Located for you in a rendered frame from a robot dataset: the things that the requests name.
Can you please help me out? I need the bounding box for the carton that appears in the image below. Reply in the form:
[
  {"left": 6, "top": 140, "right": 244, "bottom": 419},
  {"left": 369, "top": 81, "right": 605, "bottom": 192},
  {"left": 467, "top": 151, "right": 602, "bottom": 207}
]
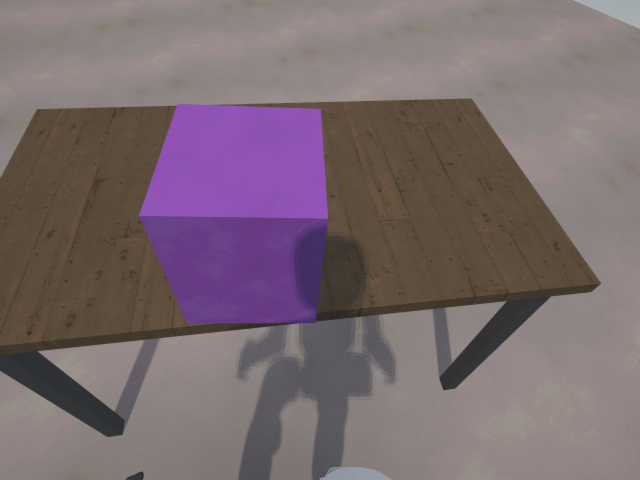
[{"left": 139, "top": 104, "right": 328, "bottom": 324}]

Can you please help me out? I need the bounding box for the table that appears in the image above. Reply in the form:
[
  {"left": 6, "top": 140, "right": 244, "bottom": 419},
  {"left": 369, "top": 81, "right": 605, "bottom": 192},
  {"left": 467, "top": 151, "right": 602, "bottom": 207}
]
[{"left": 0, "top": 98, "right": 601, "bottom": 437}]

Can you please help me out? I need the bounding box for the right robot shin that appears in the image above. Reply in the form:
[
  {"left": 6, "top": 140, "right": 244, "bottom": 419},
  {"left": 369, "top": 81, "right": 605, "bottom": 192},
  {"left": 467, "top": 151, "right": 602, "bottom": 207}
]
[{"left": 325, "top": 467, "right": 340, "bottom": 478}]

